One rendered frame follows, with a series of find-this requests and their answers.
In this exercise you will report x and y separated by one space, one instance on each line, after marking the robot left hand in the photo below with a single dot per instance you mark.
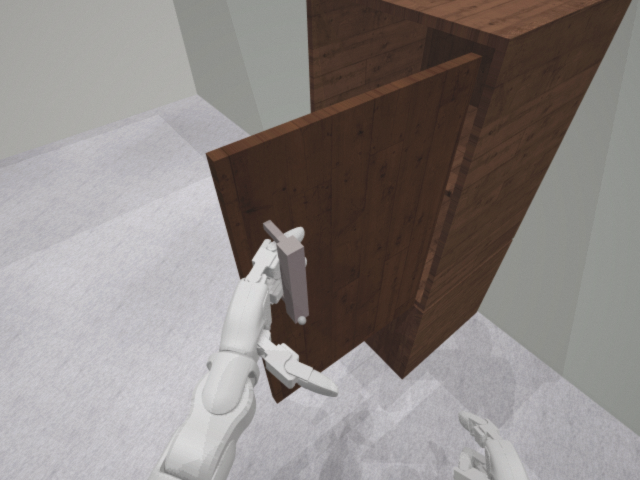
249 310

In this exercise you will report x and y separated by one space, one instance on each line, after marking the cupboard door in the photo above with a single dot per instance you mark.
365 178

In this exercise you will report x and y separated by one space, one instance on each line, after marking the handle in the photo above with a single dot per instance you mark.
291 257

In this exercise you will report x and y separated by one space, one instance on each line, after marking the robot right hand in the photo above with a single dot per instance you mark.
501 460

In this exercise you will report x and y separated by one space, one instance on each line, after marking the robot left forearm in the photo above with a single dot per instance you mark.
223 405

